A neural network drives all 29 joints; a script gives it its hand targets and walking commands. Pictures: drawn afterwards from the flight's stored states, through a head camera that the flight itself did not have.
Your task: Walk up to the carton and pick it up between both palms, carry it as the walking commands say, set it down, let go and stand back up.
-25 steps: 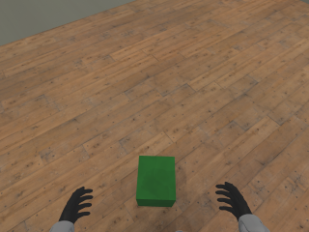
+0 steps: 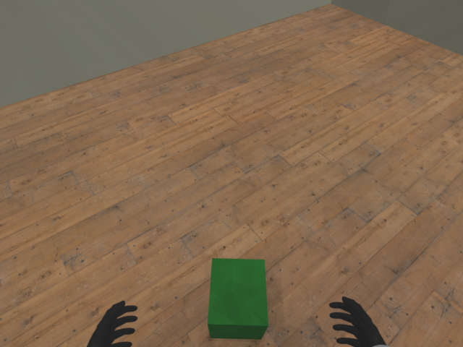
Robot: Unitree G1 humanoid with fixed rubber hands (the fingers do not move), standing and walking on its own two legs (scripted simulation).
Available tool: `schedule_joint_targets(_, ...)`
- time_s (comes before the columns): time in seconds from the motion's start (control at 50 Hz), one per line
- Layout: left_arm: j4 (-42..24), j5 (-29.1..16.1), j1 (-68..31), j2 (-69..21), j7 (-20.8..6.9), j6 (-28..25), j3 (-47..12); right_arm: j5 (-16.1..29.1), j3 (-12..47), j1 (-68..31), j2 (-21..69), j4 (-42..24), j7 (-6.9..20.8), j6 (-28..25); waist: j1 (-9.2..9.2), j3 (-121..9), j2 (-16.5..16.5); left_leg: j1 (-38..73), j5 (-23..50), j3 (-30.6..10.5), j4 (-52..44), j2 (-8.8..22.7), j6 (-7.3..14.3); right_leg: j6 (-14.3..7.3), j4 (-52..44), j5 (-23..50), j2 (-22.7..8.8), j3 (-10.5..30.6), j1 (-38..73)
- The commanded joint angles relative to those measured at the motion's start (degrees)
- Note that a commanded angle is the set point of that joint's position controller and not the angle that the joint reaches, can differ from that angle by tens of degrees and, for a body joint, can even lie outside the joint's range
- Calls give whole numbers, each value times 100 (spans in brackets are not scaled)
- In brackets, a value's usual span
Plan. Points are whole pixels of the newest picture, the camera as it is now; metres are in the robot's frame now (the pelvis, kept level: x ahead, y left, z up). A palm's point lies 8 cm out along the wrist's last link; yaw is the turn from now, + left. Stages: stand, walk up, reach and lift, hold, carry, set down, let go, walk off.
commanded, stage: let go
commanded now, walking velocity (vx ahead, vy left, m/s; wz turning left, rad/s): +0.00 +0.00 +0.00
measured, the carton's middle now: (237, 299) +0.40 -0.04 -0.66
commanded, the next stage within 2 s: stand in 0.04 s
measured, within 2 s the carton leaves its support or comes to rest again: neither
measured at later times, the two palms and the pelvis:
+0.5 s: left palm out of the picture +0.08 +0.28 -0.10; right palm out of the picture +0.07 -0.26 -0.10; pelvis +0.00 +0.01 +0.00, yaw +0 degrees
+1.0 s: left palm out of the picture -0.04 +0.28 -0.13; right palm out of the picture -0.03 -0.26 -0.12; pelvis -0.07 +0.01 -0.01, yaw -1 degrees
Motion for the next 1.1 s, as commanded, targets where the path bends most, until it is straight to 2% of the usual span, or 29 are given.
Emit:
schedule_joint_targets(0.0,-682,54,-179,590,142,-159,209,-4,-330,-387,-870,-740,-143,35,64,-1014,164,150,2060,-100,-499,250,-309,60,-264,1349,19,-125,186)
schedule_joint_targets(0.02,375,-137,18,1240,275,-412,333,226,-715,-55,-1396,23,-296,-387,74,-2733,41,433,2507,-78,156,541,-110,125,37,2219,-412,-98,211)
schedule_joint_targets(0.04,285,-31,-230,1220,353,-573,296,241,-559,-131,-1394,87,-321,-650,-35,-2779,164,265,2629,-222,136,529,-126,140,175,2170,-450,-43,255)
schedule_joint_targets(0.06,410,35,-231,1238,375,-684,298,206,-482,-397,-1267,184,-299,-784,36,-2555,287,67,2773,-243,143,546,-135,93,185,2242,-485,15,126)
schedule_joint_targets(0.1,630,-13,-93,1097,415,-793,305,149,-492,-183,-1125,481,-348,-955,13,-2189,-7,-113,2214,-375,144,624,-66,13,148,1904,-526,86,-153)
schedule_joint_targets(0.16,770,-23,-90,1128,453,-896,342,138,-518,1,-1235,752,-357,-1047,-37,-1471,200,-687,1558,-499,-83,602,-73,-34,21,1324,-517,275,-501)
schedule_joint_targets(0.2,859,-11,-69,1113,445,-927,332,130,-494,46,-1225,934,-362,-1081,-8,-1132,-58,-895,1254,-610,-242,608,-41,-24,-139,1029,-512,320,-730)
schedule_joint_targets(0.22,934,-27,-15,1066,443,-935,328,125,-489,105,-1214,969,-381,-1099,-50,-801,67,-1038,1167,-593,-305,580,-26,-42,-203,956,-512,380,-881)
schedule_joint_targets(0.24,1001,0,17,1079,462,-945,338,104,-463,48,-1146,1010,-378,-1127,-11,-679,-30,-1039,1198,-683,-380,637,11,-37,-276,997,-546,408,-936)
schedule_joint_targets(0.3,1087,0,56,1214,469,-972,387,70,-462,33,-1307,1129,-379,-1156,25,-347,99,-1263,1062,-683,-472,588,23,-50,-303,748,-519,483,-1042)
schedule_joint_targets(0.34,1149,-6,1,1264,467,-1000,407,110,-437,96,-1219,1236,-397,-1212,-5,-310,-81,-1256,942,-723,-562,599,13,-86,-371,680,-549,514,-1068)
schedule_joint_targets(0.42,1305,-32,204,1415,477,-1054,419,101,-485,106,-1406,1416,-410,-1252,45,-345,87,-1265,713,-743,-676,626,24,-72,-388,436,-572,538,-1040)
schedule_joint_targets(0.44,1353,-22,206,1424,481,-1051,413,136,-449,183,-1309,1475,-392,-1268,18,-342,-49,-1216,638,-795,-688,637,38,-78,-419,405,-561,539,-1066)
schedule_joint_targets(0.46,1439,-43,303,1427,482,-1047,388,114,-430,280,-1315,1578,-411,-1272,15,-413,67,-1157,563,-811,-748,667,52,-72,-388,323,-586,590,-1011)
schedule_joint_targets(0.48,1465,-47,337,1477,484,-1052,378,145,-456,282,-1412,1599,-404,-1273,14,-393,-118,-1179,513,-846,-772,684,51,-73,-376,307,-562,583,-1046)
schedule_joint_targets(0.5,1486,-33,331,1342,482,-1051,344,123,-453,179,-1409,1594,-390,-1262,51,-457,181,-1318,232,-795,-786,679,65,-57,-396,258,-604,577,-955)
schedule_joint_targets(0.56,1618,-52,373,1356,476,-1045,243,159,-412,371,-1339,1779,-405,-1254,-2,-509,-123,-1260,81,-734,-861,667,29,-50,-391,224,-600,598,-880)
schedule_joint_targets(0.6,1722,-42,380,1484,495,-1006,271,152,-409,195,-1422,1763,-401,-1249,23,-589,32,-1301,-133,-866,-896,708,39,-32,-346,279,-587,582,-865)
schedule_joint_targets(0.7,1882,-37,559,1493,491,-969,211,138,-396,261,-1503,1960,-391,-1172,-12,-348,88,-1602,-874,-957,-1006,735,60,-26,-432,-226,-563,648,-1033)
schedule_joint_targets(0.72,1928,-42,653,1472,492,-973,173,118,-395,279,-1497,2002,-395,-1157,66,-312,32,-1773,-1199,-1002,-1160,739,81,-42,-360,-358,-548,583,-924)
schedule_joint_targets(0.74,1963,-39,758,1401,471,-969,174,138,-357,314,-1413,2035,-391,-1150,107,-316,104,-1808,-1265,-994,-1146,731,61,-38,-382,-417,-536,624,-920)
schedule_joint_targets(0.8,2058,-33,739,1419,473,-950,143,130,-368,423,-1444,2129,-371,-1148,30,-347,-90,-1685,-1300,-894,-1109,693,32,-62,-454,-705,-539,703,-1085)
schedule_joint_targets(0.9,2144,-21,806,1451,467,-918,149,133,-349,265,-1462,2125,-365,-1094,30,-152,186,-1920,-1688,-986,-1165,703,52,-70,-427,-944,-518,719,-1267)
schedule_joint_targets(0.92,2154,-11,847,1569,479,-879,161,146,-371,418,-1437,2151,-370,-1084,1,-140,-19,-1886,-1794,-976,-1212,729,64,-74,-430,-1042,-510,690,-1386)
schedule_joint_targets(0.94,2148,-18,822,1571,488,-893,174,130,-355,326,-1476,2177,-357,-1064,54,-101,-54,-2077,-1864,-988,-1211,699,48,-60,-460,-1096,-514,707,-1275)
schedule_joint_targets(1.0,2191,-12,992,1571,462,-865,154,123,-411,464,-1655,2231,-372,-1045,52,-165,104,-1950,-2157,-942,-1176,687,60,-99,-497,-1413,-499,748,-1427)
schedule_joint_targets(1.02,2132,6,891,1658,469,-863,205,134,-419,341,-1624,2152,-354,-1042,46,45,121,-2118,-2150,-925,-1202,691,58,-115,-445,-1348,-494,742,-1534)
schedule_joint_targets(1.06,2171,6,919,1592,473,-856,188,137,-407,353,-1618,2164,-359,-1058,48,-72,-206,-1975,-1789,-886,-1118,685,54,-109,-478,-1288,-502,749,-1541)
schedule_joint_targets(1.08,2180,-8,800,1472,467,-893,154,146,-387,282,-1578,2197,-363,-1067,62,-119,-159,-1885,-1341,-881,-1015,708,62,-118,-541,-1061,-608,829,-1470)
